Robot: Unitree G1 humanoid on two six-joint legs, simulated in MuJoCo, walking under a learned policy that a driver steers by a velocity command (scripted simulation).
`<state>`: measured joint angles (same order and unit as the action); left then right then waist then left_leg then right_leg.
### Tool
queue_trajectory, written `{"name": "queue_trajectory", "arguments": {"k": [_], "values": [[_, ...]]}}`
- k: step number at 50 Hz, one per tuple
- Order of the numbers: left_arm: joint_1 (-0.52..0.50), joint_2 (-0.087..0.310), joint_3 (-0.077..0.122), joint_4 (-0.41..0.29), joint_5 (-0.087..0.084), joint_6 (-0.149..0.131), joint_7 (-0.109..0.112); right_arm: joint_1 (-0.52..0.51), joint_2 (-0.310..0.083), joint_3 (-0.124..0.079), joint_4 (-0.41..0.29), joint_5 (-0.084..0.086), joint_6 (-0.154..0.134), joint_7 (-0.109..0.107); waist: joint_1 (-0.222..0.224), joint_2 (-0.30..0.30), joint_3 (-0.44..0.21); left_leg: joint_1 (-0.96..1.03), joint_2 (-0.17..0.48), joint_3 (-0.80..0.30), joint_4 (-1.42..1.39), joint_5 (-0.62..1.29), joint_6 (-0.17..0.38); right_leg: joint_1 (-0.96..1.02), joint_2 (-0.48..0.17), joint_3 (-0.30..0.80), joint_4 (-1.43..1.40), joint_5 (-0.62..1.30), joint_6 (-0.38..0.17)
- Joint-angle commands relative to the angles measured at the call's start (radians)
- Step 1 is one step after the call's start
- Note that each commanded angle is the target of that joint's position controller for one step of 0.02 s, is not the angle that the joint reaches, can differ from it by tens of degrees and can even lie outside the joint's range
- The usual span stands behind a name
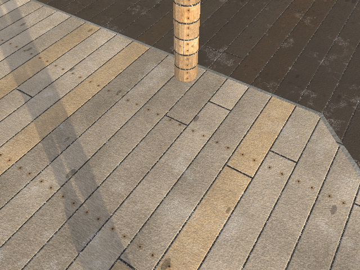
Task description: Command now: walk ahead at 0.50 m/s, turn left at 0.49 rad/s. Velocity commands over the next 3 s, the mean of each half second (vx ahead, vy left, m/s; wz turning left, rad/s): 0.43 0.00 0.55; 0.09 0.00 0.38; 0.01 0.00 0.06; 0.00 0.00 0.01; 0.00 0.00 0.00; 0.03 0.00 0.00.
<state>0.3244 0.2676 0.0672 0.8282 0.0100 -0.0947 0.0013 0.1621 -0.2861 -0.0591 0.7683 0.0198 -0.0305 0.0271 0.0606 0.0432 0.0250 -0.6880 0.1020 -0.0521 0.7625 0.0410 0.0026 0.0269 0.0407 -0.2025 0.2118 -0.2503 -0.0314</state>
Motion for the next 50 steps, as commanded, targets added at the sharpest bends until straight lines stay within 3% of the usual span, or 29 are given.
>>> {"name": "queue_trajectory", "arguments": {"k": [1,3,5,7,8,9,10,11,12,13,14,17,19,22,25,29,30,31,32,33,34,35,37,39,42,45,48,49,50], "values": [[-0.011,0.169,0.043,-0.042,-0.014,0.002,0.010,-0.125,-0.028,0.003,-0.111,0.000,-0.013,0.020,0.016,-0.066,0.077,-0.024,0.002,0.040,-0.090,0.006,0.023,-0.003,-0.312,0.059,-0.071,0.368,-0.130],[0.002,0.182,0.049,-0.028,-0.024,0.019,0.011,-0.155,-0.035,0.000,-0.141,0.001,-0.012,0.031,0.015,-0.076,0.078,-0.034,-0.014,0.071,-0.122,-0.073,0.047,0.070,-0.332,0.041,-0.020,0.465,-0.117],[-0.016,0.208,0.055,-0.029,-0.030,0.034,0.018,-0.130,-0.059,-0.013,-0.158,0.001,-0.008,0.038,-0.021,-0.110,0.033,0.060,-0.069,0.130,-0.132,-0.174,0.083,0.104,-0.333,0.010,0.090,0.769,-0.094],[-0.039,0.229,0.060,-0.035,-0.035,0.051,0.026,0.040,-0.120,-0.049,-0.129,0.005,-0.002,0.033,-0.126,-0.131,-0.077,0.303,-0.151,0.177,-0.154,-0.232,0.134,0.073,-0.307,-0.020,0.354,1.009,-0.063],[-0.048,0.217,0.052,-0.042,-0.035,0.050,0.030,0.207,-0.182,-0.083,-0.088,0.006,0.003,0.017,-0.214,-0.098,-0.162,0.577,-0.168,0.136,-0.223,-0.170,0.176,-0.072,-0.265,-0.038,0.591,0.891,-0.024],[0.023,0.109,0.016,-0.085,0.004,0.033,0.023,0.286,-0.300,-0.113,-0.071,0.008,0.009,-0.005,-0.176,0.133,-0.259,0.959,0.081,-0.289,-0.227,-0.181,0.312,-0.490,-0.148,-0.026,0.963,0.197,0.038],[0.019,0.071,-0.008,-0.113,-0.002,-0.009,0.007,0.268,-0.303,-0.101,-0.106,0.006,-0.008,0.001,-0.144,0.164,-0.409,1.118,0.243,-0.788,-0.411,-0.341,0.459,-0.734,0.016,0.209,1.181,-0.365,0.059],[-0.111,0.156,0.014,-0.137,-0.044,-0.036,-0.007,0.260,-0.218,-0.076,-0.104,-0.003,-0.019,0.006,-0.197,0.055,-0.328,1.074,0.218,-0.685,-0.466,-0.352,0.391,-0.842,-0.047,0.306,1.204,-0.296,0.035],[-0.154,0.152,0.010,-0.156,-0.055,-0.050,-0.010,0.213,-0.184,-0.066,-0.102,-0.002,-0.027,0.006,-0.169,0.025,-0.203,0.935,0.181,-0.542,-0.469,-0.298,0.349,-0.857,-0.089,0.292,1.131,-0.205,0.015],[-0.152,0.146,0.011,-0.144,-0.031,-0.053,-0.002,0.143,-0.154,-0.056,-0.111,0.002,-0.029,0.004,-0.118,-0.043,-0.124,0.780,0.135,-0.431,-0.475,-0.198,0.312,-0.802,-0.129,0.286,1.036,-0.140,0.017],[-0.139,0.158,0.020,-0.136,-0.010,-0.046,0.003,0.090,-0.122,-0.045,-0.128,-0.005,-0.030,0.000,-0.080,-0.029,-0.085,0.662,0.101,-0.356,-0.493,-0.096,0.296,-0.728,-0.155,0.285,0.963,-0.097,0.027],[-0.108,0.135,0.022,-0.136,0.006,-0.011,0.006,0.050,-0.141,-0.048,-0.148,-0.017,-0.033,-0.014,-0.033,-0.010,-0.056,0.493,0.063,-0.254,-0.515,0.224,0.298,-0.622,-0.149,0.260,0.868,-0.050,0.077],[-0.148,0.109,0.013,-0.152,0.012,0.001,0.013,0.065,-0.171,-0.058,-0.136,-0.016,-0.027,-0.030,-0.035,-0.011,-0.043,0.429,0.019,-0.169,-0.488,0.400,0.273,-0.599,-0.113,0.234,0.742,0.023,0.105],[-0.241,0.075,-0.003,-0.172,0.007,0.003,0.008,0.098,-0.176,-0.063,-0.120,-0.001,0.000,-0.049,-0.076,0.040,-0.078,0.400,-0.048,-0.118,-0.433,0.356,0.204,-0.509,-0.047,0.221,0.508,0.229,0.113],[-0.308,0.095,0.001,-0.192,-0.008,0.007,-0.006,0.133,-0.172,-0.063,-0.107,0.004,0.024,-0.061,-0.104,0.065,-0.099,0.447,-0.030,-0.199,-0.384,0.207,0.173,-0.471,-0.007,0.248,0.373,0.295,0.108],[-0.231,0.148,0.027,-0.179,0.002,-0.007,-0.012,0.073,-0.144,-0.058,-0.132,0.001,0.034,-0.071,-0.043,0.090,-0.109,0.521,-0.023,-0.333,-0.222,0.093,0.129,-0.388,-0.022,0.291,0.233,0.273,0.055],[-0.186,0.166,0.032,-0.174,0.015,-0.014,-0.006,0.066,-0.112,-0.048,-0.146,-0.002,0.031,-0.069,-0.022,0.058,-0.149,0.498,-0.080,-0.310,-0.113,0.030,0.094,-0.268,-0.075,0.305,0.177,0.416,0.021],[-0.127,0.216,0.038,-0.181,0.032,-0.013,0.005,0.097,-0.054,-0.028,-0.167,-0.023,0.028,-0.068,-0.022,-0.104,-0.258,0.370,-0.168,-0.210,0.143,-0.318,0.044,-0.037,-0.278,0.474,0.221,0.767,-0.046],[-0.112,0.236,0.041,-0.169,0.044,0.007,0.003,0.307,-0.047,-0.022,-0.163,-0.003,0.028,-0.061,-0.117,-0.361,-0.373,0.143,-0.265,-0.150,0.369,-0.812,-0.006,0.178,-0.516,0.809,0.217,0.857,-0.257],[-0.153,0.175,0.032,-0.186,0.010,0.020,0.002,0.338,-0.156,-0.044,-0.117,0.000,0.039,-0.060,-0.109,-0.258,-0.350,0.099,-0.175,-0.157,0.488,-0.732,-0.041,0.106,-0.503,0.858,0.185,0.575,-0.270],[-0.184,0.115,0.014,-0.204,0.006,0.031,0.005,0.224,-0.202,-0.059,-0.120,0.003,0.057,-0.065,-0.069,-0.175,-0.244,0.074,-0.149,-0.122,0.532,-0.654,-0.063,0.014,-0.418,0.702,0.171,0.423,-0.224],[-0.216,0.100,0.004,-0.203,0.013,0.045,0.005,0.171,-0.191,-0.060,-0.122,0.000,0.077,-0.074,-0.070,-0.121,-0.193,0.086,-0.131,-0.098,0.522,-0.601,-0.073,-0.083,-0.357,0.612,0.145,0.299,-0.190],[-0.263,0.112,0.000,-0.194,0.016,0.061,0.007,0.138,-0.148,-0.052,-0.138,-0.006,0.097,-0.076,-0.086,-0.153,-0.097,0.162,-0.115,-0.067,0.461,-0.533,-0.081,-0.268,-0.281,0.489,0.081,0.206,-0.177],[-0.267,0.109,0.000,-0.180,0.018,0.063,0.008,0.151,-0.091,-0.035,-0.136,-0.009,0.092,-0.074,-0.091,-0.182,-0.095,0.229,-0.117,-0.024,0.325,-0.510,-0.080,-0.298,-0.239,0.403,0.064,0.236,-0.180],[-0.259,0.121,0.004,-0.160,0.006,0.065,0.007,0.117,-0.065,-0.018,-0.138,-0.021,0.079,-0.068,-0.070,-0.190,-0.138,0.317,-0.089,-0.003,0.119,-0.485,-0.070,-0.261,-0.257,0.377,0.080,0.301,-0.204],[-0.237,0.147,0.009,-0.140,-0.004,0.077,0.003,0.093,-0.082,-0.018,-0.133,-0.018,0.076,-0.057,-0.051,-0.199,-0.144,0.386,-0.088,0.020,-0.039,-0.412,-0.052,-0.246,-0.274,0.395,0.084,0.205,-0.209],[-0.227,0.126,-0.004,-0.114,-0.019,0.085,0.000,0.122,-0.077,-0.018,-0.106,-0.026,0.073,-0.045,-0.085,-0.173,-0.109,0.543,-0.107,0.048,-0.310,-0.246,0.002,-0.335,-0.235,0.368,0.116,0.045,-0.140],[-0.191,0.101,-0.014,-0.098,-0.015,0.080,-0.005,0.111,-0.103,-0.019,-0.119,-0.040,0.071,-0.047,-0.079,-0.128,-0.107,0.605,-0.047,-0.030,-0.359,-0.182,0.038,-0.389,-0.208,0.347,0.143,-0.017,-0.074],[-0.159,0.068,-0.023,-0.105,0.008,0.070,-0.013,0.082,-0.185,-0.034,-0.132,-0.048,0.073,-0.054,-0.022,0.048,-0.101,0.586,0.080,-0.177,-0.375,-0.158,0.101,-0.429,-0.111,0.240,0.238,-0.106,0.000]]}}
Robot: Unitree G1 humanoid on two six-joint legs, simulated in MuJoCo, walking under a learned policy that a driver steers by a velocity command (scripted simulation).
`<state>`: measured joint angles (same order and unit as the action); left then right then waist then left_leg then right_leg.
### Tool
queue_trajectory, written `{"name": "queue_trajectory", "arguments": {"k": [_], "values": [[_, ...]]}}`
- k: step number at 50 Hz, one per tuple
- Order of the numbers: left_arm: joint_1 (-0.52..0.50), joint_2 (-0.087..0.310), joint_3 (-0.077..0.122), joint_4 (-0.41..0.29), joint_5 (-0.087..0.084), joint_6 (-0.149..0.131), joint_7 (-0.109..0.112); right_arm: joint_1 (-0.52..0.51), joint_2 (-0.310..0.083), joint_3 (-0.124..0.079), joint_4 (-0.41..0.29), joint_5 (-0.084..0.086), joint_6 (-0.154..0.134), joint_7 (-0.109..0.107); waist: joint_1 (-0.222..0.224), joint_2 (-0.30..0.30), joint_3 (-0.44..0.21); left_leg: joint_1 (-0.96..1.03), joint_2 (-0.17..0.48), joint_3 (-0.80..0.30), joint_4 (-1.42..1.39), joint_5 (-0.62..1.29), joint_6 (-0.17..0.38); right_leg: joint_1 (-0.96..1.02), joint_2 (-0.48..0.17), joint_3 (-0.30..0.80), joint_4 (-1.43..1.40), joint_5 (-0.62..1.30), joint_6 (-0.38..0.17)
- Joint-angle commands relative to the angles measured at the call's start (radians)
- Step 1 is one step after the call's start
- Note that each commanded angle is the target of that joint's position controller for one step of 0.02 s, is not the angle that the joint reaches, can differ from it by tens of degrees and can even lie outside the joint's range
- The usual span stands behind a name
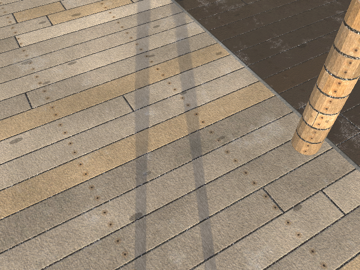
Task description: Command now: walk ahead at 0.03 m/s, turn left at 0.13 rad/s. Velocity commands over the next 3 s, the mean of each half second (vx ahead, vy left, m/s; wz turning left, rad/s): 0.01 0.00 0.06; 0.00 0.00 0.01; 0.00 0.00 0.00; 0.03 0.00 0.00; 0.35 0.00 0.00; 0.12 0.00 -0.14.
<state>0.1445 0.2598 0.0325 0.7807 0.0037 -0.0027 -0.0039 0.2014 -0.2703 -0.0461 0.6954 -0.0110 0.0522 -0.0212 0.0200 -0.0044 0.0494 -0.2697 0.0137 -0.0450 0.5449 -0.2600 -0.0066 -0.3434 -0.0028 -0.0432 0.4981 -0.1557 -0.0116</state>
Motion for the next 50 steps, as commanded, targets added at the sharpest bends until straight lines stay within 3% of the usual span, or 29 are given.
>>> {"name": "queue_trajectory", "arguments": {"k": [1,2,3,5,8,14,25,50], "values": [[-0.003,0.054,0.006,-0.055,0.023,-0.025,-0.006,0.000,-0.132,-0.029,-0.050,-0.018,-0.016,0.001,0.024,0.187,-0.112,-0.006,0.186,-0.207,-0.209,-0.034,0.151,0.065,-0.026,0.028,-0.037,-0.159,0.026],[-0.037,0.074,0.009,-0.050,0.028,-0.024,-0.005,-0.041,-0.081,-0.013,-0.062,-0.023,-0.028,0.008,0.015,0.159,-0.071,-0.059,0.140,-0.177,-0.231,-0.144,0.123,0.115,-0.027,0.043,-0.038,-0.086,0.040],[-0.042,0.077,0.011,-0.039,0.028,-0.022,-0.004,-0.036,-0.074,-0.011,-0.050,-0.028,-0.038,0.010,0.012,0.153,-0.058,-0.072,0.110,-0.150,-0.226,-0.175,0.088,0.138,-0.030,0.042,-0.044,-0.045,0.041],[-0.016,0.107,0.018,-0.014,0.022,-0.017,0.003,-0.019,-0.088,-0.012,-0.040,-0.020,-0.055,0.011,0.008,0.124,-0.029,-0.079,0.087,-0.125,-0.212,-0.127,0.058,0.145,-0.044,0.057,-0.053,-0.016,0.029],[-0.007,0.098,0.017,0.017,0.015,-0.021,0.003,0.021,-0.091,-0.011,-0.020,-0.009,-0.061,0.005,0.000,0.066,-0.030,-0.031,0.070,-0.100,-0.169,-0.024,0.052,0.133,-0.051,0.061,-0.066,0.007,0.018],[0.001,0.096,0.018,0.079,0.007,-0.020,0.011,0.033,-0.076,-0.009,-0.001,-0.004,-0.059,0.000,-0.005,0.016,-0.057,0.018,0.051,-0.074,-0.139,0.119,0.055,0.159,-0.058,0.063,-0.059,0.081,0.024],[-0.008,0.106,0.022,0.182,0.000,-0.002,0.032,0.051,-0.067,-0.013,0.078,0.001,-0.062,0.000,0.000,0.015,-0.067,0.050,0.031,-0.043,-0.140,0.242,0.048,0.203,-0.062,0.064,-0.048,0.140,0.020],[0.018,0.079,0.022,0.314,-0.002,0.012,0.052,0.103,-0.050,0.007,0.281,0.006,-0.066,-0.014,-0.003,0.010,-0.017,0.036,0.011,-0.014,-0.194,0.135,0.040,0.197,-0.048,0.051,-0.085,0.082,0.022]]}}
Over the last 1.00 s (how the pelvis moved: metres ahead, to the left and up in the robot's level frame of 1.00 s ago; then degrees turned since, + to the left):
0.38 0.07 -0.01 29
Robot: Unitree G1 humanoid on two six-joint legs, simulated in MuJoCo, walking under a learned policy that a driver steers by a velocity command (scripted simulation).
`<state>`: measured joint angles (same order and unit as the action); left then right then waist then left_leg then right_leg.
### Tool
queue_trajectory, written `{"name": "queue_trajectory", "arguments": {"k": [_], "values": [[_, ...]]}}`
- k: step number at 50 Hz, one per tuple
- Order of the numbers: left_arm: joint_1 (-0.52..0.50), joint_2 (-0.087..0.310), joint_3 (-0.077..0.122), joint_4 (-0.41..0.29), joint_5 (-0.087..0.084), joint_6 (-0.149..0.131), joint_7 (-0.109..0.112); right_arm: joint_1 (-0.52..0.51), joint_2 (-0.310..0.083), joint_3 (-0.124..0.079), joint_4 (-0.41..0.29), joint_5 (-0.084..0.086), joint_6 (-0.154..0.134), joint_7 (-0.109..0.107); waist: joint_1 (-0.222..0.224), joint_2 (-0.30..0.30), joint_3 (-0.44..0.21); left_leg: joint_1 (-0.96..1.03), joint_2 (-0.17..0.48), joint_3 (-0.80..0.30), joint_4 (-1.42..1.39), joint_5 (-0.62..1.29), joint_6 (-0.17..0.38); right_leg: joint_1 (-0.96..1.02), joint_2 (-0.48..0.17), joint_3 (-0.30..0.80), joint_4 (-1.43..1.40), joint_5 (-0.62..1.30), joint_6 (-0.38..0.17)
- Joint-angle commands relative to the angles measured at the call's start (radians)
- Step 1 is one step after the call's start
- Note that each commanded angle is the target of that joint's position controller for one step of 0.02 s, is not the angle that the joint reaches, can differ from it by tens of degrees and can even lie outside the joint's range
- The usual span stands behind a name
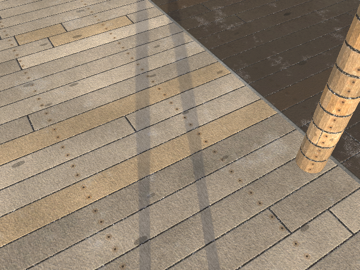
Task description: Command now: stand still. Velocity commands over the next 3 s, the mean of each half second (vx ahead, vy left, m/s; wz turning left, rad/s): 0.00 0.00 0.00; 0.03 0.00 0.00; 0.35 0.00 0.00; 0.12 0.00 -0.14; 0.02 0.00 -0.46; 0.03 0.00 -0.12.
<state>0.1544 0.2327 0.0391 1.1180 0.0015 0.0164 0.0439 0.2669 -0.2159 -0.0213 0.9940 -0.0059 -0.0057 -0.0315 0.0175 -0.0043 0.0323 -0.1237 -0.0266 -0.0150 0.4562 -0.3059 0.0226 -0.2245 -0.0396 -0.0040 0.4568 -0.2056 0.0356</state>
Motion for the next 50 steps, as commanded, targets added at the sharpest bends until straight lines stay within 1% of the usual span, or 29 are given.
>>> {"name": "queue_trajectory", "arguments": {"k": [1,10,19,44,45,46,47,48,49,50], "values": [[0.012,0.105,0.015,-0.020,0.000,-0.007,0.005,0.039,-0.103,-0.017,-0.012,0.001,-0.008,-0.003,-0.001,0.010,0.001,-0.111,0.051,-0.043,-0.107,0.178,0.010,0.078,-0.010,0.012,-0.044,0.130,-0.025],[0.047,0.089,0.011,-0.004,-0.001,-0.006,0.008,0.061,-0.090,-0.009,0.031,0.002,-0.008,-0.003,-0.004,0.009,0.010,-0.115,0.047,-0.037,-0.113,0.165,0.010,0.070,-0.007,0.010,-0.046,0.123,-0.026],[0.078,0.076,0.006,0.003,-0.002,-0.006,0.010,0.082,-0.077,-0.004,0.057,0.003,-0.008,-0.002,-0.007,0.007,0.017,-0.118,0.044,-0.032,-0.114,0.164,0.010,0.066,-0.005,0.010,-0.045,0.124,-0.027],[0.135,0.051,0.001,0.004,-0.005,-0.007,0.014,0.129,-0.052,0.001,0.085,0.006,-0.009,-0.004,-0.012,0.005,0.030,-0.125,0.041,-0.022,-0.109,0.162,0.007,0.058,0.000,0.011,-0.038,0.129,-0.032],[0.153,0.039,-0.001,0.013,-0.005,-0.006,0.014,0.147,-0.044,0.003,0.095,0.006,-0.007,-0.006,-0.012,0.011,0.006,-0.116,0.034,-0.016,-0.117,0.061,0.011,0.068,0.014,-0.006,-0.032,0.040,-0.032],[0.154,0.038,0.000,0.015,-0.009,-0.005,0.016,0.153,-0.057,-0.003,0.097,0.013,-0.004,-0.009,-0.016,0.024,0.019,-0.130,0.029,-0.022,-0.127,-0.112,0.028,0.046,0.042,-0.035,0.001,-0.102,-0.036],[0.150,0.042,0.004,0.011,-0.015,-0.006,0.017,0.147,-0.088,-0.013,0.087,0.019,-0.002,-0.013,-0.021,0.055,0.050,-0.157,0.047,-0.059,-0.144,-0.306,0.057,-0.007,0.070,-0.066,0.053,-0.257,-0.043],[0.126,0.043,0.005,-0.003,-0.014,-0.013,0.015,0.155,-0.110,-0.021,0.078,0.025,-0.004,-0.015,-0.033,0.083,0.098,-0.179,0.096,-0.129,-0.186,-0.457,0.092,-0.087,0.079,-0.076,0.109,-0.333,-0.050],[0.090,0.023,0.000,-0.025,-0.013,-0.028,0.009,0.185,-0.142,-0.033,0.076,0.031,-0.012,-0.013,-0.053,0.135,0.131,-0.170,0.181,-0.249,-0.243,-0.548,0.139,-0.161,0.081,-0.091,0.200,-0.299,-0.052],[0.073,0.011,-0.003,-0.041,-0.015,-0.046,-0.002,0.188,-0.176,-0.047,0.070,0.036,-0.023,-0.012,-0.060,0.187,0.157,-0.156,0.278,-0.373,-0.301,-0.575,0.193,-0.233,0.054,-0.071,0.310,-0.239,-0.065]]}}
Over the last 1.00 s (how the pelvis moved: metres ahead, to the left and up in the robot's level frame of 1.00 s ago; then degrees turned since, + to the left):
0.04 0.02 0.01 -1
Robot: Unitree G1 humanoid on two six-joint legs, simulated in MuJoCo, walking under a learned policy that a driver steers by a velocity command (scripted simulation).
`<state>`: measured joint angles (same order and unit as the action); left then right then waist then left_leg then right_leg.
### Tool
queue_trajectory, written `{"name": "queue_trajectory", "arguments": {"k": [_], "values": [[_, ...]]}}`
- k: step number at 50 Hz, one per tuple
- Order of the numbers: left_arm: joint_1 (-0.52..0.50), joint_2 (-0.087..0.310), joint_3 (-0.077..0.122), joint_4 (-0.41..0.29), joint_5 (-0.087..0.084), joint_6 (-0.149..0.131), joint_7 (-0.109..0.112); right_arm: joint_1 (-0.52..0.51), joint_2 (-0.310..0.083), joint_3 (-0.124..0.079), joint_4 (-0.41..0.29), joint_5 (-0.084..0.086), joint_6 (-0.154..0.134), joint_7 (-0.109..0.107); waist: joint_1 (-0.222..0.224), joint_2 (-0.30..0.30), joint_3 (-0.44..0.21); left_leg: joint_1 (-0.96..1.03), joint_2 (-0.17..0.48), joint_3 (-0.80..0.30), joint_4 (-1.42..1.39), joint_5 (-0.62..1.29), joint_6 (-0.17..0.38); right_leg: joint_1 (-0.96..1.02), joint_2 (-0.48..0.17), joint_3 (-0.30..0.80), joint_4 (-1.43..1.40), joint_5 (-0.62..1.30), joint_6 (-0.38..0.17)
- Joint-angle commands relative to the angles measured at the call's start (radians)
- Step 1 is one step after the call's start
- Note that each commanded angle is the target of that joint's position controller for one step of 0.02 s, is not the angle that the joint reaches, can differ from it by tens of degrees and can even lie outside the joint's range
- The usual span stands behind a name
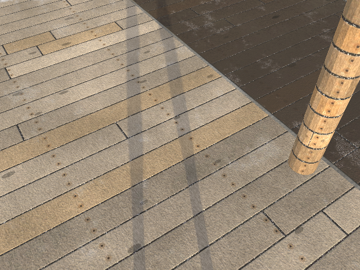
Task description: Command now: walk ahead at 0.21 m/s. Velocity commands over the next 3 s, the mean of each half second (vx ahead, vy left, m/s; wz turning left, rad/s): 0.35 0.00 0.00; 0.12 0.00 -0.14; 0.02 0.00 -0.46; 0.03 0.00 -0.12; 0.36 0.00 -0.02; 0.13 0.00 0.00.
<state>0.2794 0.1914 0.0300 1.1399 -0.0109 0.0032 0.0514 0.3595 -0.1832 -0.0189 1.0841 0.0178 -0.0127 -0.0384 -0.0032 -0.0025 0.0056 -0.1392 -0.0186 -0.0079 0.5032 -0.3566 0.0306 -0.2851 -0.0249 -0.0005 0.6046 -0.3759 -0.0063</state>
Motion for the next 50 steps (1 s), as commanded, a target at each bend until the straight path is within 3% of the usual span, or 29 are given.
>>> {"name": "queue_trajectory", "arguments": {"k": [1,2,4,7,8,9,10,11,12,13,14,15,17,22,24,27,30,31,32,33,34,35,36,37,39,41,44,49,50], "values": [[-0.074,0.056,0.006,-0.080,-0.009,-0.051,-0.021,0.090,-0.211,-0.054,-0.027,0.011,-0.027,-0.004,-0.043,0.189,0.213,-0.133,0.333,-0.457,-0.376,-0.493,0.223,-0.237,-0.002,-0.034,0.243,-0.069,-0.040],[-0.092,0.064,0.009,-0.096,-0.018,-0.066,-0.031,0.080,-0.193,-0.052,-0.035,0.005,-0.038,-0.001,-0.039,0.176,0.229,-0.095,0.355,-0.478,-0.376,-0.422,0.233,-0.304,-0.032,-0.004,0.286,-0.117,-0.055],[-0.089,0.078,0.013,-0.113,-0.029,-0.094,-0.045,0.041,-0.173,-0.050,-0.056,0.015,-0.050,0.006,-0.013,0.138,0.210,-0.028,0.321,-0.384,-0.332,-0.255,0.187,-0.297,-0.060,0.006,0.157,-0.126,-0.078],[0.140,0.079,0.038,-0.014,-0.020,-0.101,-0.053,-0.008,-0.185,-0.050,-0.076,0.020,-0.040,0.014,0.085,0.081,0.095,-0.231,0.165,-0.159,-0.163,-0.065,0.114,0.205,0.070,-0.127,-0.089,0.143,-0.045],[0.261,0.109,0.054,0.014,-0.016,-0.098,-0.052,-0.041,-0.163,-0.041,-0.091,0.014,-0.047,0.016,0.141,-0.005,0.054,-0.317,0.101,-0.075,0.048,0.081,0.075,0.348,0.006,-0.010,-0.145,0.121,-0.063],[0.397,0.224,0.079,0.019,-0.017,-0.099,-0.045,-0.056,-0.088,-0.022,-0.125,0.005,-0.061,0.015,0.170,-0.288,-0.009,-0.496,-0.014,0.063,0.432,-0.005,0.001,0.478,-0.245,0.415,-0.339,-0.008,-0.171],[0.407,0.220,0.064,0.017,0.004,-0.115,-0.057,-0.052,-0.061,-0.018,-0.145,0.019,-0.080,0.016,0.139,-0.311,-0.034,-0.603,-0.042,-0.056,0.676,-0.183,0.009,0.462,-0.380,0.765,-0.465,-0.128,-0.275],[0.284,0.173,0.045,-0.015,0.003,-0.127,-0.058,-0.063,-0.092,-0.024,-0.150,0.038,-0.093,0.023,0.081,-0.167,0.065,-0.696,0.036,-0.104,0.792,-0.120,0.038,0.398,-0.394,0.697,-0.454,-0.176,-0.266],[0.196,0.129,0.031,-0.047,0.000,-0.132,-0.063,-0.082,-0.110,-0.027,-0.150,0.037,-0.103,0.032,0.058,-0.098,0.107,-0.704,0.085,-0.097,0.796,-0.007,0.061,0.341,-0.337,0.541,-0.451,-0.134,-0.225],[0.140,0.123,0.023,-0.068,0.004,-0.130,-0.071,-0.090,-0.120,-0.035,-0.145,0.027,-0.109,0.033,0.036,-0.059,0.116,-0.684,0.117,-0.079,0.741,0.081,0.069,0.304,-0.288,0.423,-0.463,-0.030,-0.193],[0.126,0.092,0.012,-0.076,0.007,-0.125,-0.075,-0.109,-0.150,-0.051,-0.145,0.014,-0.108,0.033,0.029,-0.052,0.119,-0.650,0.138,-0.059,0.681,0.140,0.071,0.287,-0.230,0.305,-0.469,0.112,-0.155],[0.149,0.086,0.007,-0.071,0.012,-0.118,-0.072,-0.104,-0.141,-0.054,-0.142,0.013,-0.102,0.040,0.026,-0.095,0.106,-0.605,0.148,-0.042,0.640,0.172,0.063,0.272,-0.207,0.233,-0.467,0.226,-0.145],[0.213,0.089,0.003,-0.058,0.013,-0.109,-0.060,-0.128,-0.109,-0.052,-0.145,0.008,-0.087,0.050,0.030,-0.082,0.097,-0.609,0.144,-0.002,0.591,0.204,0.034,0.286,-0.180,0.151,-0.463,0.407,-0.152],[0.207,0.142,0.006,-0.089,0.023,-0.090,-0.031,-0.373,-0.065,-0.029,-0.240,0.004,-0.084,0.055,0.057,-0.060,0.145,-0.552,0.093,0.058,0.223,0.354,-0.011,0.198,-0.147,0.043,-0.487,0.602,-0.149],[0.242,0.161,0.010,-0.082,0.013,-0.085,-0.022,-0.430,-0.070,-0.024,-0.260,0.004,-0.085,0.063,0.071,-0.069,0.129,-0.464,0.054,0.082,0.128,0.389,-0.017,0.195,-0.149,0.024,-0.455,0.687,-0.142],[0.231,0.166,0.016,-0.074,0.003,-0.078,-0.015,-0.435,-0.100,-0.028,-0.275,0.008,-0.085,0.075,0.033,-0.104,0.100,-0.395,0.035,0.046,0.039,0.415,0.017,0.274,-0.181,0.016,-0.376,0.790,-0.122],[0.167,0.168,0.021,-0.092,0.008,-0.065,-0.014,-0.178,-0.191,-0.069,-0.190,-0.010,-0.097,0.072,-0.104,-0.109,-0.068,-0.103,-0.025,0.059,-0.030,0.472,0.074,0.334,-0.139,-0.001,-0.074,0.973,-0.062],[0.193,0.150,0.013,-0.103,0.020,-0.069,-0.021,-0.080,-0.242,-0.081,-0.164,-0.025,-0.097,0.064,-0.129,-0.049,-0.167,0.139,0.085,-0.032,0.016,0.792,0.114,0.188,-0.090,-0.016,0.126,0.764,-0.024],[0.346,0.037,-0.019,-0.092,0.030,-0.075,-0.032,-0.011,-0.292,-0.081,-0.149,-0.057,-0.086,0.058,-0.061,0.184,-0.348,0.506,0.378,-0.362,0.089,1.157,0.313,-0.143,0.055,-0.034,0.540,0.046,0.032],[0.412,0.039,-0.021,-0.052,0.006,-0.085,-0.045,0.028,-0.229,-0.064,-0.130,-0.050,-0.081,0.065,-0.075,0.208,-0.519,0.545,0.444,-0.568,-0.022,1.141,0.398,-0.171,0.118,0.143,0.756,-0.329,0.043],[0.328,0.107,-0.001,-0.073,-0.015,-0.084,-0.050,-0.083,-0.211,-0.060,-0.150,-0.024,-0.077,0.069,-0.054,0.136,-0.388,0.371,0.393,-0.447,-0.068,0.939,0.347,-0.208,0.058,0.163,0.800,-0.289,0.037],[0.214,0.127,0.005,-0.109,-0.015,-0.076,-0.042,-0.213,-0.173,-0.047,-0.176,-0.012,-0.075,0.066,-0.029,0.069,-0.231,0.190,0.346,-0.332,-0.118,0.793,0.291,-0.241,0.010,0.105,0.757,-0.219,0.040],[0.154,0.136,0.015,-0.119,-0.005,-0.062,-0.028,-0.286,-0.128,-0.028,-0.184,-0.012,-0.077,0.066,-0.003,0.004,-0.139,0.019,0.301,-0.248,-0.174,0.708,0.254,-0.210,-0.027,0.081,0.687,-0.171,0.045],[0.160,0.124,0.020,-0.123,0.001,-0.042,-0.015,-0.318,-0.115,-0.022,-0.177,-0.028,-0.082,0.067,0.030,0.021,-0.104,-0.110,0.275,-0.181,-0.203,0.657,0.222,-0.119,-0.057,0.087,0.608,-0.131,0.043],[0.206,0.067,0.014,-0.115,0.005,-0.004,-0.008,-0.342,-0.122,-0.023,-0.154,-0.056,-0.082,0.072,0.071,0.076,-0.071,-0.286,0.230,-0.082,-0.257,0.543,0.215,0.027,-0.055,0.060,0.459,-0.099,0.047],[0.156,0.085,0.018,-0.154,0.007,0.010,0.004,-0.335,-0.175,-0.039,-0.156,-0.063,-0.078,0.053,0.065,0.107,-0.072,-0.279,0.240,-0.069,-0.265,0.490,0.234,0.007,-0.044,0.037,0.350,-0.102,0.049],[0.070,0.139,0.035,-0.214,0.008,0.029,0.004,-0.313,-0.242,-0.064,-0.172,-0.037,-0.050,0.011,0.034,0.102,-0.097,-0.226,0.304,-0.123,-0.312,0.198,0.249,-0.047,-0.055,0.024,0.313,-0.029,0.041],[0.002,0.146,0.052,-0.269,0.004,0.038,-0.006,-0.315,-0.242,-0.075,-0.189,-0.019,-0.012,-0.027,0.025,0.093,-0.062,-0.175,0.321,-0.081,-0.313,0.117,0.212,-0.075,-0.048,-0.013,0.241,-0.030,0.023],[0.008,0.136,0.055,-0.267,-0.001,0.033,-0.007,-0.314,-0.244,-0.075,-0.190,-0.007,-0.005,-0.029,0.029,0.086,-0.064,-0.161,0.323,-0.070,-0.302,0.119,0.204,-0.053,-0.039,-0.032,0.190,-0.025,0.009]]}}
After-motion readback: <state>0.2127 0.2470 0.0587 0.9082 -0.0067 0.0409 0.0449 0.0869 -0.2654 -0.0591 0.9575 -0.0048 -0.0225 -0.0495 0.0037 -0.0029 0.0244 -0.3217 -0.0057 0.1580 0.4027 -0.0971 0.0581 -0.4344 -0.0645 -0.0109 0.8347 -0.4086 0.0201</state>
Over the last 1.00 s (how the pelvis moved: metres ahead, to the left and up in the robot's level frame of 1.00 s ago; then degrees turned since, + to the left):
0.01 -0.01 0.00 -1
